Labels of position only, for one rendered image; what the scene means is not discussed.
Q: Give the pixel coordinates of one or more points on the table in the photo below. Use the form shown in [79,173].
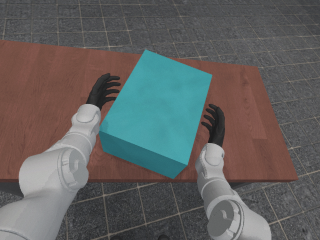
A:
[42,86]

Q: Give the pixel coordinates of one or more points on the carton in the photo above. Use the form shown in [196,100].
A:
[154,120]

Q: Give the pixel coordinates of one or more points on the right robot upper arm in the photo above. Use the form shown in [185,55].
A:
[230,220]

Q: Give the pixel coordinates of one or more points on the left robot upper arm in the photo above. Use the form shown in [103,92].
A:
[49,182]

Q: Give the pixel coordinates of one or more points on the right robot hand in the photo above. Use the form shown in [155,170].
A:
[217,130]

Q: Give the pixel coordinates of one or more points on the robot left forearm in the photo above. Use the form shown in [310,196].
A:
[82,134]

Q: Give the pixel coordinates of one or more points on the left robot hand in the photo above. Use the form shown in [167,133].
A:
[98,94]

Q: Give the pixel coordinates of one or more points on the robot right forearm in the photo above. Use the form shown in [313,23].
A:
[211,181]

